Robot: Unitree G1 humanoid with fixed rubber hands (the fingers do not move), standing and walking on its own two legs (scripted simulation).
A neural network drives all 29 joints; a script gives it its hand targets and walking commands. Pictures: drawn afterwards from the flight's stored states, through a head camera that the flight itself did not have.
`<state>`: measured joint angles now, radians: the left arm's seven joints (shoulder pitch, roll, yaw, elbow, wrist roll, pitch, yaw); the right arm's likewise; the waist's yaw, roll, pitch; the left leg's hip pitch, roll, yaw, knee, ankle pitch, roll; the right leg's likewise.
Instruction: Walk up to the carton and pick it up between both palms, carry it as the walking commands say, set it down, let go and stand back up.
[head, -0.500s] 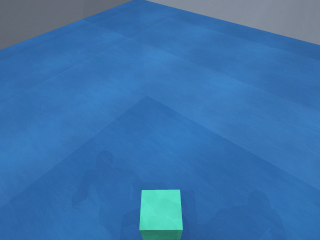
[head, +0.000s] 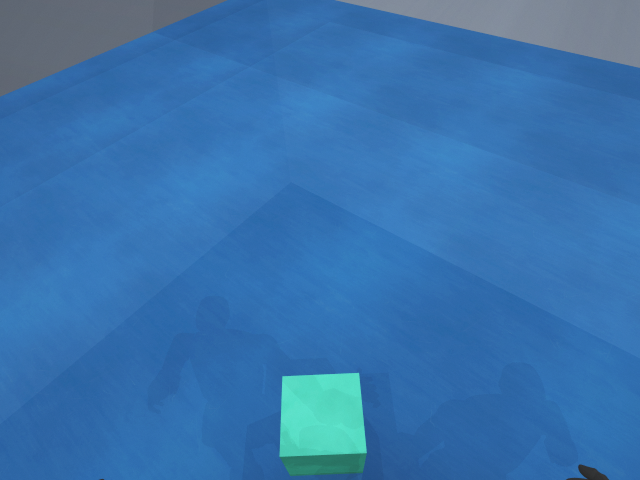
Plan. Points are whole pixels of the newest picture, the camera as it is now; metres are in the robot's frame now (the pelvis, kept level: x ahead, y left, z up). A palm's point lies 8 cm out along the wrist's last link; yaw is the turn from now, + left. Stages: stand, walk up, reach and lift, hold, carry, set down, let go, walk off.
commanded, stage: walk up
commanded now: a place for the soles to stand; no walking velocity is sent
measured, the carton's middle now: (323, 425) +0.37 +0.04 -0.65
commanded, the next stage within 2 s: reach and lift in 1.54 s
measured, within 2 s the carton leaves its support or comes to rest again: neither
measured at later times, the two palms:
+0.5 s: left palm out of the picture +0.10 +0.32 -0.09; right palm out of the picture +0.09 -0.34 -0.10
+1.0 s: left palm out of the picture +0.10 +0.30 -0.09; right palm out of the picture +0.04 -0.34 -0.10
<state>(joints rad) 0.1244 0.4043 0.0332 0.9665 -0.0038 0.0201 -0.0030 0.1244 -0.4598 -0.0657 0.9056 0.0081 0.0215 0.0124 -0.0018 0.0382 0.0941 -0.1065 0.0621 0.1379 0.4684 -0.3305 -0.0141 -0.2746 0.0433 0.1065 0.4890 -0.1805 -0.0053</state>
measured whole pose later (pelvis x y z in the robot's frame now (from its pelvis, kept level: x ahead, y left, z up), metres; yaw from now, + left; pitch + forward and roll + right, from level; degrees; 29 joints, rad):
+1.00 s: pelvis -0.02 -0.01 +0.00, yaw -1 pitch -1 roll +1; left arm 0.07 0.38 0.04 0.97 -0.01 0.03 -0.01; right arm 0.20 -0.45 -0.04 0.91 0.01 -0.01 -0.02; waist -0.01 0.02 0.07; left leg -0.15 0.03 0.03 0.44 -0.27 -0.02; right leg -0.30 0.05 0.11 0.41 -0.09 -0.01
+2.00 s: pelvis -0.01 -0.03 -0.03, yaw +4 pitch +8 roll +1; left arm -0.06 0.35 0.19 0.64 0.07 0.12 -0.15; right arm -0.02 -0.23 -0.17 0.52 -0.01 0.18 -0.03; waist -0.05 0.03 0.19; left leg -0.47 0.01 -0.07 0.75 -0.42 -0.03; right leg -0.62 0.02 -0.02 0.76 -0.28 -0.04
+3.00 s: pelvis -0.06 -0.01 -0.11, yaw +5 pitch +43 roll +3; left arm -0.80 0.21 0.31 0.81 0.00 0.02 -0.05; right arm -0.76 -0.08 -0.27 0.69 -0.06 0.06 -0.09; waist 0.00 0.01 -0.10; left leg -1.40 -0.04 -0.02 1.06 -0.41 -0.03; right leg -1.52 -0.01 0.04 0.99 -0.21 0.00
